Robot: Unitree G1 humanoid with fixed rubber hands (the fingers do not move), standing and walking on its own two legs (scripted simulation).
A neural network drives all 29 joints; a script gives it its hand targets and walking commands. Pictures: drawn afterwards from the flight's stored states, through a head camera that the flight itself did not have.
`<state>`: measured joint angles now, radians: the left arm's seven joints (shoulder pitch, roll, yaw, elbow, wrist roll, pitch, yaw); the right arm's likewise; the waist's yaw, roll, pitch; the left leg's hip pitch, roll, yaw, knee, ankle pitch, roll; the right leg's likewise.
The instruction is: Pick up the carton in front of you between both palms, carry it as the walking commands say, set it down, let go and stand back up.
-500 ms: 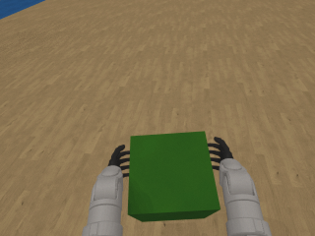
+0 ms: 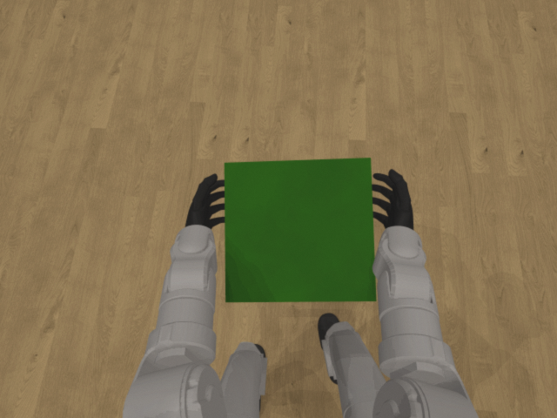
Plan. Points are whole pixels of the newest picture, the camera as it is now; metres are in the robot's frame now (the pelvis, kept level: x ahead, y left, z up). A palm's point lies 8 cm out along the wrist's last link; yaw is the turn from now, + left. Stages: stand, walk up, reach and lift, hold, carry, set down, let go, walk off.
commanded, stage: set down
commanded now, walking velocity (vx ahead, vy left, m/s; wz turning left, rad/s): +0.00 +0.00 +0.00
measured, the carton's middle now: (298, 230) +0.39 -0.03 -0.17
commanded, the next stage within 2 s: none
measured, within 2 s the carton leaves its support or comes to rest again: neither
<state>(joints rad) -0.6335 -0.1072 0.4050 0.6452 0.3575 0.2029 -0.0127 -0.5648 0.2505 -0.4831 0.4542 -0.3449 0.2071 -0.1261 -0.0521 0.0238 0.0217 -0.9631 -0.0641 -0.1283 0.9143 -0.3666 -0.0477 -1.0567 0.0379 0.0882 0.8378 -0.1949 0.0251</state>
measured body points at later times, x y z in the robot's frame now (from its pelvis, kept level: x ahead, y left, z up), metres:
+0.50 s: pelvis -0.01 +0.02 -0.12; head +0.23 +0.00 +0.26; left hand +0.46 +0.10 -0.22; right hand +0.40 -0.19 -0.21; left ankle +0.03 +0.14 -0.68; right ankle +0.10 -0.12 -0.68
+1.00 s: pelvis -0.05 +0.02 -0.24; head +0.27 +0.00 +0.08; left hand +0.50 +0.06 -0.37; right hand +0.40 -0.22 -0.36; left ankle +0.03 +0.14 -0.68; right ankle +0.10 -0.12 -0.68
